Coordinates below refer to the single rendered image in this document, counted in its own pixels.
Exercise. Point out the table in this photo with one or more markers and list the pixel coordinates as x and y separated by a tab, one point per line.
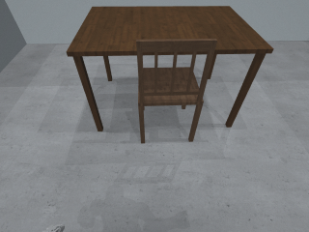
113	31

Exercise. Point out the chair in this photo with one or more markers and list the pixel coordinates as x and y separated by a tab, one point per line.
172	85

